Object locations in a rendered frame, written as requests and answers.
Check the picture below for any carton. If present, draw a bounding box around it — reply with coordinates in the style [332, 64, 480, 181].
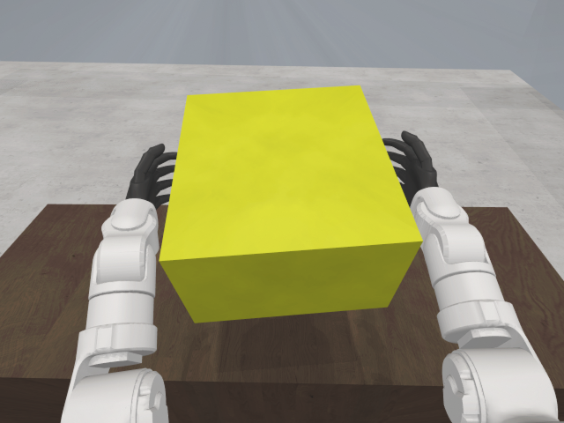
[159, 85, 423, 323]

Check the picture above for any robot left forearm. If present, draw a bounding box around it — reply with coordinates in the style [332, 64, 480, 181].
[61, 198, 160, 423]

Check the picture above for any robot left hand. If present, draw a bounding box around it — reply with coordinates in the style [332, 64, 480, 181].
[125, 144, 177, 210]

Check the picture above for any pedestal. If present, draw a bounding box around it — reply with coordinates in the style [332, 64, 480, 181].
[0, 204, 564, 423]

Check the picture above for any robot right hand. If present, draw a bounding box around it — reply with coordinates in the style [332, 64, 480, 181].
[382, 130, 439, 207]

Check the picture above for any robot right upper arm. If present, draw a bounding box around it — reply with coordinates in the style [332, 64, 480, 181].
[442, 347, 564, 423]

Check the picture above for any robot left upper arm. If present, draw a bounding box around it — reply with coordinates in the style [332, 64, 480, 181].
[63, 368, 169, 423]

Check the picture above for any robot right forearm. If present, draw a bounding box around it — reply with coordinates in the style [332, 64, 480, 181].
[410, 187, 558, 418]

